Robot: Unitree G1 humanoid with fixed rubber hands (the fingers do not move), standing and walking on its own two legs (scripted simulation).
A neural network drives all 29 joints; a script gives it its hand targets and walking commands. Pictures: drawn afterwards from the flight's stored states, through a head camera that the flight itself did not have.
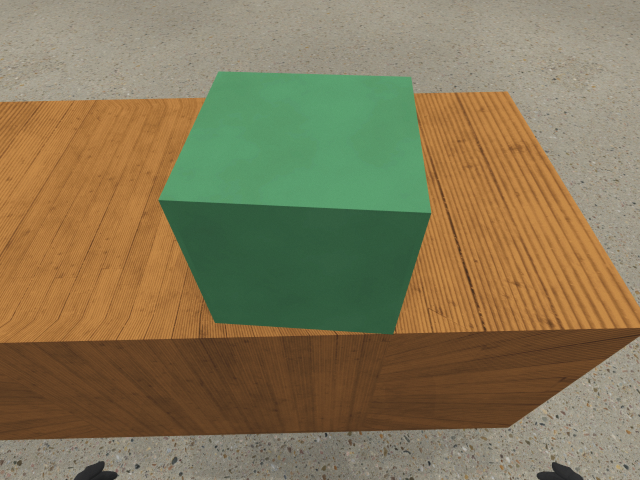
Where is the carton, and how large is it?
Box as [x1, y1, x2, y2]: [158, 71, 430, 334]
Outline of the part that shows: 218,71 158,199 214,321 223,323 392,334 430,215 428,193 410,77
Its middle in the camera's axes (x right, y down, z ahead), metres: -0.02 -0.05 +0.61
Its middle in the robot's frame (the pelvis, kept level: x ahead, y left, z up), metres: +0.51 +0.04 +0.03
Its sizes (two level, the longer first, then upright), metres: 0.292 0.277 0.287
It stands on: a pedestal, 0.63 m high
